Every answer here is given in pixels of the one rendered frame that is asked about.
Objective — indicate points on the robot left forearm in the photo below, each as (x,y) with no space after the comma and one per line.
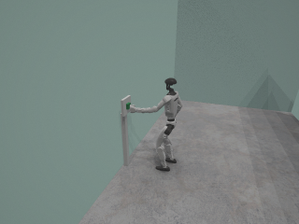
(145,110)

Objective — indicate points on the robot right upper arm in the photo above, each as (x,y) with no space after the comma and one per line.
(180,105)

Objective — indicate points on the panel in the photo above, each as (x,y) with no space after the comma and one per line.
(124,129)

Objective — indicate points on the button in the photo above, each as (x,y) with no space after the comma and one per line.
(128,106)

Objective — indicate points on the robot left upper arm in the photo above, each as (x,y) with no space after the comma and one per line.
(164,101)

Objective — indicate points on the robot left hand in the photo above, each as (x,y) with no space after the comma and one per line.
(132,109)

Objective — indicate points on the robot head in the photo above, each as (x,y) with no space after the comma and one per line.
(169,82)

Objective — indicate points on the right robot foot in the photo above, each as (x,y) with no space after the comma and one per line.
(173,161)

